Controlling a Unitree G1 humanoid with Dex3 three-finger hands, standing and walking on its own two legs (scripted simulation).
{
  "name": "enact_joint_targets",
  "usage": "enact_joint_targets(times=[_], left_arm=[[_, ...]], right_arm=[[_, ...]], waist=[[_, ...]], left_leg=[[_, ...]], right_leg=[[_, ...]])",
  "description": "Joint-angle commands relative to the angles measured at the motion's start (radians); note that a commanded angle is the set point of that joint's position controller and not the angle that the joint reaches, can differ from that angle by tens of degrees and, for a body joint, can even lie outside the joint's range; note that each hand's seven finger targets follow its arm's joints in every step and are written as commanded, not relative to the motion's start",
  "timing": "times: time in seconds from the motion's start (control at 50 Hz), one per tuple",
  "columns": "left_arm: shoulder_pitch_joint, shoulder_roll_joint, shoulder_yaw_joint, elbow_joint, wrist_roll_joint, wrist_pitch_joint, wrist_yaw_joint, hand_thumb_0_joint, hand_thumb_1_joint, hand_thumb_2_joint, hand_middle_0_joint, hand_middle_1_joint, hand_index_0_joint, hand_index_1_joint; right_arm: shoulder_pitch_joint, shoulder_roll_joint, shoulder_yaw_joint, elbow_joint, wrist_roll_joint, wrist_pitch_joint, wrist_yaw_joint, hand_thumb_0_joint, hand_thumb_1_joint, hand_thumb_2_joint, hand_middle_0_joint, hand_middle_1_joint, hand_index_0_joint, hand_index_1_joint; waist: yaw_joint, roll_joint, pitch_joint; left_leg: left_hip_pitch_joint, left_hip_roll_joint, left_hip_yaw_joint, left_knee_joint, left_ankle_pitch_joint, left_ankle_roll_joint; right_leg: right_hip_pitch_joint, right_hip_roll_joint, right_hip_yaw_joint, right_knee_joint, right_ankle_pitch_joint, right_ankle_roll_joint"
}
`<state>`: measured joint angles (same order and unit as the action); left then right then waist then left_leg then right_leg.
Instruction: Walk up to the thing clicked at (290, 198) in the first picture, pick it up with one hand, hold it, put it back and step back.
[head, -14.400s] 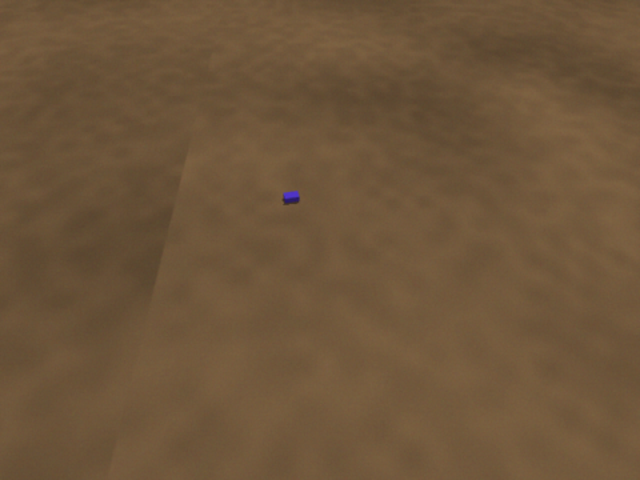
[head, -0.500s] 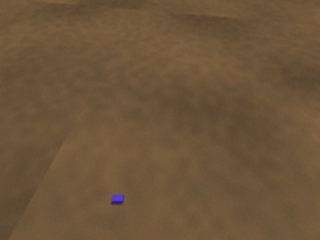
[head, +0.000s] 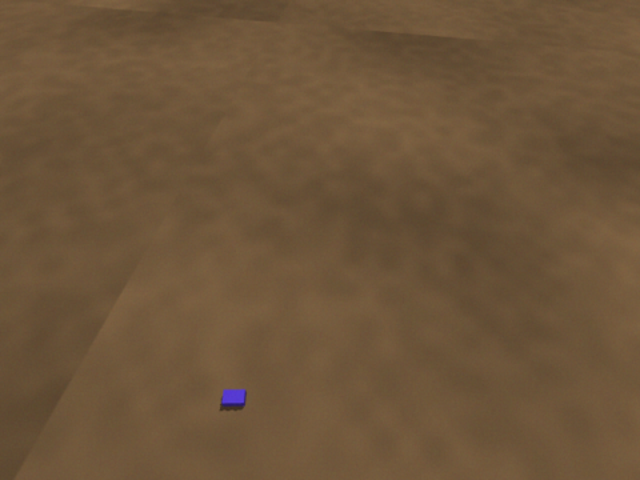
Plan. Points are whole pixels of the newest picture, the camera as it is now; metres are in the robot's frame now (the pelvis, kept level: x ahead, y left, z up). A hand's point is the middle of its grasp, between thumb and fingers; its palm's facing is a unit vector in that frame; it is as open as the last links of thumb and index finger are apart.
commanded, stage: walk up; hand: left
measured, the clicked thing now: (234, 397) +0.48 +0.25 -0.77
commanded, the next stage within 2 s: stand in 1.92 s
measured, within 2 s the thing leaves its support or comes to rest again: neither
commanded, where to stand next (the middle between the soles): +0.09 +0.01 m, yaw -1 degrees
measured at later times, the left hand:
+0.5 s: hand out of the picture +0.15 +0.25 -0.16, palm faces -0.05 -0.92 -0.38, open 7.4 cm
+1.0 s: hand (144, 456) +0.19 +0.25 -0.17, palm faces -0.03 -0.95 -0.32, open 7.4 cm
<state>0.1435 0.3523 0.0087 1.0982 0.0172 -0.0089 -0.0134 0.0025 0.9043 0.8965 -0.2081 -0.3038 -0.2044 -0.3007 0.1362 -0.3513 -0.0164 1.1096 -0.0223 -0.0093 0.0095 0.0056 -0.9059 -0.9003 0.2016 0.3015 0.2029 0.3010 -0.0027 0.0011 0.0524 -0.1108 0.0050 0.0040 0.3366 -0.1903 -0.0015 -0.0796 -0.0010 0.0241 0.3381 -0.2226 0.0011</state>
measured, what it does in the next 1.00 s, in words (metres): steps on the spot: right foot, then left foot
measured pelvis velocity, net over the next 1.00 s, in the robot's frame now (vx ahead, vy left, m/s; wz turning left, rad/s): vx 0.08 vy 0.00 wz -0.03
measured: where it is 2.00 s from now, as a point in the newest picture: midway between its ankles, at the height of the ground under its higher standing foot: outside the picture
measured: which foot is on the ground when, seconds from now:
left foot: down 0.00-0.52, up 0.54-0.80, down 0.82-1.00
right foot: down 0.00-0.36, up 0.38-0.48, down 0.50-1.00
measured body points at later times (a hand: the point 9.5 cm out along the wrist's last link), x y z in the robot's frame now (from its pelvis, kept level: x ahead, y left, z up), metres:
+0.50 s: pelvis +0.05 -0.01 -0.01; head +0.08 -0.02 +0.43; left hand +0.16 +0.29 -0.13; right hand +0.11 -0.32 -0.14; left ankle +0.00 +0.12 -0.75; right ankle +0.05 -0.12 -0.74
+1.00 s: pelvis +0.08 +0.00 -0.01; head +0.11 +0.02 +0.44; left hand +0.20 +0.30 -0.14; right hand +0.14 -0.30 -0.13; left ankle +0.09 +0.14 -0.75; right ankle +0.07 -0.12 -0.75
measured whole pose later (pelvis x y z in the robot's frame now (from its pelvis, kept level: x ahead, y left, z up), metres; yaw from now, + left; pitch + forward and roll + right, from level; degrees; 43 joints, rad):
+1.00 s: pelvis +0.08 +0.00 -0.01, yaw -2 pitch -3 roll +0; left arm 0.08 0.37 0.03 1.03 -0.01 0.02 -0.01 0.00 0.90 0.90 -0.21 -0.30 -0.20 -0.30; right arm 0.13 -0.33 -0.01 1.06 -0.01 0.00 0.00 0.01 -0.91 -0.90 0.20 0.30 0.20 0.30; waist -0.01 -0.03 0.11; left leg -0.17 0.02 -0.03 0.46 -0.24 -0.02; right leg -0.13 -0.01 0.00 0.44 -0.26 0.01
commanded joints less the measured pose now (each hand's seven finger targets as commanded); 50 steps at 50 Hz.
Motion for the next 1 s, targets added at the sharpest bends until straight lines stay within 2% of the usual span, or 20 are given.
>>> enact_joint_targets(times=[0.0,0.06,0.14,0.26,0.32,0.36,0.42,0.44,0.46,0.48,0.5,0.52,0.54,0.58,0.7,0.76,0.8,0.84,0.92,0.98], left_arm=[[-0.020,0.220,0.064,-0.070,0.007,-0.020,0.007,0.000,0.900,0.900,-0.200,-0.300,-0.200,-0.300],[0.003,0.215,0.065,-0.083,0.010,-0.024,0.006,0.000,0.900,0.900,-0.200,-0.300,-0.200,-0.300],[0.034,0.257,0.078,-0.101,0.001,-0.035,0.013,0.000,0.900,0.900,-0.200,-0.300,-0.200,-0.300],[0.021,0.239,0.076,-0.149,-0.014,-0.022,0.025,0.000,0.900,0.900,-0.200,-0.300,-0.200,-0.300],[-0.038,0.200,0.068,-0.180,-0.012,-0.014,0.024,0.000,0.900,0.900,-0.200,-0.300,-0.200,-0.300],[-0.066,0.175,0.061,-0.194,-0.009,-0.008,0.027,0.000,0.900,0.900,-0.200,-0.300,-0.200,-0.300],[-0.013,0.195,0.068,-0.201,-0.009,-0.024,0.016,0.000,0.900,0.900,-0.200,-0.300,-0.200,-0.300],[0.025,0.186,0.070,-0.178,-0.008,-0.031,0.014,0.000,0.900,0.900,-0.200,-0.300,-0.200,-0.300],[0.080,0.187,0.071,-0.156,-0.011,-0.038,0.016,0.000,0.900,0.900,-0.200,-0.300,-0.200,-0.300],[0.150,0.250,0.089,-0.128,-0.006,-0.044,0.024,0.000,0.900,0.900,-0.200,-0.300,-0.200,-0.300],[0.173,0.302,0.102,-0.118,-0.007,-0.046,0.033,0.000,0.900,0.900,-0.200,-0.300,-0.200,-0.300],[0.122,0.293,0.092,-0.139,-0.002,-0.046,0.036,0.000,0.900,0.900,-0.200,-0.300,-0.200,-0.300],[0.033,0.302,0.092,-0.169,0.010,-0.043,0.034,0.000,0.900,0.900,-0.200,-0.300,-0.200,-0.300],[-0.050,0.273,0.087,-0.204,0.019,-0.038,0.031,0.000,0.900,0.900,-0.200,-0.300,-0.200,-0.300],[-0.043,0.231,0.074,-0.191,-0.001,-0.035,0.036,0.000,0.900,0.900,-0.200,-0.300,-0.200,-0.300],[-0.081,0.232,0.075,-0.192,-0.022,-0.012,0.031,0.000,0.900,0.900,-0.200,-0.300,-0.200,-0.300],[-0.088,0.201,0.070,-0.204,-0.037,0.001,0.027,0.000,0.900,0.900,-0.200,-0.300,-0.200,-0.300],[-0.046,0.195,0.067,-0.163,-0.036,0.020,0.024,0.000,0.900,0.900,-0.200,-0.300,-0.200,-0.300],[-0.074,0.214,0.068,-0.129,-0.025,0.001,0.018,0.000,0.900,0.900,-0.200,-0.300,-0.200,-0.300],[-0.090,0.206,0.058,-0.107,-0.026,0.002,0.018,0.000,0.900,0.900,-0.200,-0.300,-0.200,-0.300]], right_arm=[[-0.006,-0.239,-0.063,-0.083,-0.006,-0.023,-0.006,0.000,-0.900,-0.900,0.200,0.300,0.200,0.300],[-0.020,-0.225,-0.064,-0.112,-0.010,-0.025,-0.003,0.000,-0.900,-0.900,0.200,0.300,0.200,0.300],[-0.008,-0.198,-0.056,-0.148,-0.002,-0.037,-0.005,0.000,-0.900,-0.900,0.200,0.300,0.200,0.300],[0.062,-0.216,-0.073,-0.160,0.002,-0.036,-0.016,0.000,-0.900,-0.900,0.200,0.300,0.200,0.300],[0.139,-0.279,-0.099,-0.151,0.011,-0.029,-0.022,0.000,-0.900,-0.900,0.200,0.300,0.200,0.300],[0.165,-0.286,-0.105,-0.155,0.003,-0.030,-0.025,0.000,-0.900,-0.900,0.200,0.300,0.200,0.300],[0.094,-0.299,-0.106,-0.195,-0.004,-0.026,-0.025,0.000,-0.900,-0.900,0.200,0.300,0.200,0.300],[0.034,-0.272,-0.095,-0.208,0.001,-0.024,-0.025,0.000,-0.900,-0.900,0.200,0.300,0.200,0.300],[-0.022,-0.245,-0.084,-0.226,0.010,-0.018,-0.025,0.000,-0.900,-0.900,0.200,0.300,0.200,0.300],[-0.052,-0.198,-0.070,-0.243,0.026,-0.015,-0.024,0.000,-0.900,-0.900,0.200,0.300,0.200,0.300],[-0.056,-0.153,-0.052,-0.256,0.035,-0.004,-0.022,0.000,-0.900,-0.900,0.200,0.300,0.200,0.300],[0.012,-0.153,-0.050,-0.236,0.028,0.017,-0.028,0.000,-0.900,-0.900,0.200,0.300,0.200,0.300],[0.066,-0.179,-0.061,-0.212,0.028,0.028,-0.025,0.000,-0.900,-0.900,0.200,0.300,0.200,0.300],[0.065,-0.198,-0.065,-0.189,0.020,0.022,-0.016,0.000,-0.900,-0.900,0.200,0.300,0.200,0.300],[0.078,-0.172,-0.047,-0.153,0.019,0.006,-0.021,0.000,-0.900,-0.900,0.200,0.300,0.200,0.300],[0.096,-0.184,-0.057,-0.127,0.010,-0.008,-0.026,0.000,-0.900,-0.900,0.200,0.300,0.200,0.300],[0.081,-0.245,-0.074,-0.127,0.005,-0.016,-0.033,0.000,-0.900,-0.900,0.200,0.300,0.200,0.300],[-0.039,-0.292,-0.071,-0.146,0.013,-0.022,-0.033,0.000,-0.900,-0.900,0.200,0.300,0.200,0.300],[-0.037,-0.220,-0.045,-0.130,0.022,-0.022,-0.028,0.000,-0.900,-0.900,0.200,0.300,0.200,0.300],[-0.056,-0.217,-0.041,-0.113,0.022,-0.021,-0.026,0.000,-0.900,-0.900,0.200,0.300,0.200,0.300]], waist=[[0.004,0.027,0.009],[0.014,0.027,0.079],[0.016,-0.051,-0.001],[-0.007,-0.047,-0.117],[-0.057,0.084,-0.101],[-0.068,0.160,-0.014],[-0.022,0.164,0.051],[0.015,0.150,0.039],[0.049,0.103,0.009],[0.080,-0.051,-0.031],[0.090,-0.178,-0.063],[0.047,-0.091,-0.080],[0.019,-0.078,-0.056],[0.006,-0.141,0.034],[0.002,-0.166,-0.068],[-0.025,-0.129,-0.094],[-0.007,-0.019,-0.122],[0.034,0.078,-0.071],[0.014,0.090,-0.107],[0.008,0.091,-0.107]], left_leg=[[-0.026,0.115,-0.142,-0.076,-0.281,0.089],[-0.070,0.114,-0.140,-0.047,-0.217,0.094],[-0.072,0.056,-0.040,0.105,0.073,0.049],[0.063,0.091,-0.033,0.138,0.348,0.069],[0.267,0.206,-0.155,0.101,0.519,0.155],[0.283,0.342,-0.285,0.043,0.623,0.258],[0.144,0.316,-0.237,0.036,0.461,0.246],[0.092,0.256,-0.162,0.096,0.446,0.194],[0.021,0.174,-0.057,0.179,0.428,0.122],[-0.090,0.076,0.017,0.351,0.296,0.046],[-0.232,-0.026,0.023,0.479,-0.132,-0.002],[-0.208,-0.011,-0.076,0.494,-0.394,0.015],[-0.158,0.012,-0.081,0.538,-0.437,0.025],[-0.178,0.024,-0.108,0.531,-0.426,0.023],[-0.141,0.031,-0.059,0.279,-0.242,-0.006],[-0.021,0.017,-0.027,0.032,0.063,-0.005],[0.056,0.136,-0.170,0.006,0.391,0.040],[-0.106,0.239,-0.271,0.001,0.259,0.134],[-0.050,0.120,-0.124,0.052,0.293,0.042],[-0.028,0.127,-0.134,0.015,0.289,0.039]], right_leg=[[-0.121,-0.049,0.062,-0.013,-0.199,-0.056],[-0.150,-0.055,0.088,-0.019,-0.128,-0.065],[-0.013,-0.134,0.184,-0.027,0.178,-0.102],[0.018,-0.097,0.087,0.141,0.448,-0.087],[-0.234,0.012,-0.025,0.340,0.191,-0.052],[-0.386,0.024,-0.003,0.414,-0.378,-0.049],[-0.314,-0.031,0.007,0.323,-0.335,-0.055],[-0.216,-0.028,-0.003,0.207,-0.191,-0.047],[-0.077,-0.039,0.005,0.049,0.129,-0.039],[0.062,-0.122,0.153,0.000,0.431,-0.046],[0.152,-0.256,0.345,-0.051,0.529,-0.117],[0.087,-0.317,0.388,-0.068,0.347,-0.165],[-0.042,-0.333,0.375,-0.084,0.087,-0.230],[-0.116,-0.305,0.321,-0.083,0.069,-0.245],[0.017,-0.228,0.129,0.056,0.568,-0.180],[-0.015,-0.176,0.064,0.149,0.530,-0.105],[-0.085,-0.090,0.027,0.194,0.293,-0.033],[-0.026,-0.035,0.014,0.164,-0.042,-0.022],[0.035,-0.102,0.053,0.079,0.240,-0.049],[0.033,-0.100,0.037,0.042,0.233,-0.037]])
